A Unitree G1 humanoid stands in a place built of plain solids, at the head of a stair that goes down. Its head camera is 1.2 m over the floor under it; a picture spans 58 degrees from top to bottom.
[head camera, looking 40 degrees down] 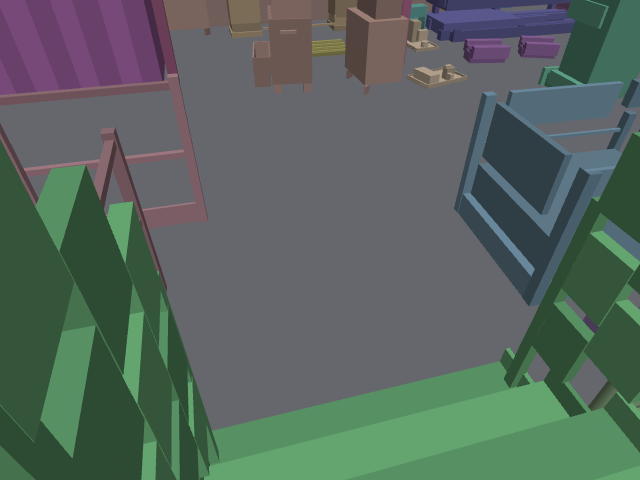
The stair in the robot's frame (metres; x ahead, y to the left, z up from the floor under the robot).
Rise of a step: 0.19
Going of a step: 0.23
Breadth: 1.40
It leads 14 degrees to the left of straight ahead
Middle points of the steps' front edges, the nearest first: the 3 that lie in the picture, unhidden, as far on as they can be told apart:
0.59 -0.31 -0.18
0.81 -0.25 -0.37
1.03 -0.19 -0.56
